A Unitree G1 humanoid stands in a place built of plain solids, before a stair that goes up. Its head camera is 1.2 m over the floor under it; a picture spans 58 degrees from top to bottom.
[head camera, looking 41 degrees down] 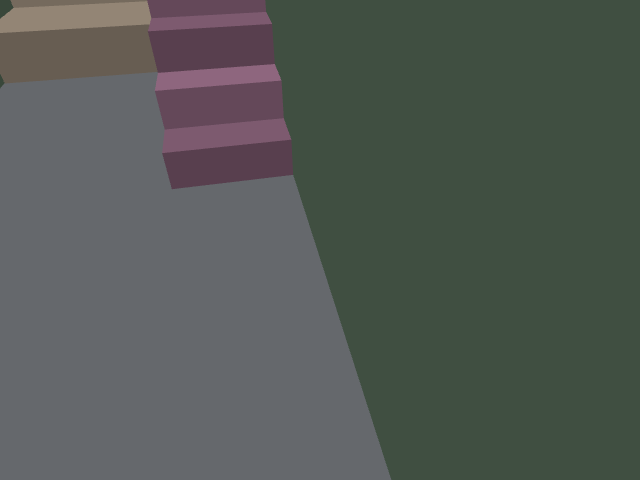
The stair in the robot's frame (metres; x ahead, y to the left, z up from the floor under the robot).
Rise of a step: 0.20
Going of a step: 0.24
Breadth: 0.60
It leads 12 degrees to the left of straight ahead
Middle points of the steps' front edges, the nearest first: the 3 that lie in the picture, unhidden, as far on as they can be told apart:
1.82 0.43 0.20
2.06 0.48 0.40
2.29 0.53 0.59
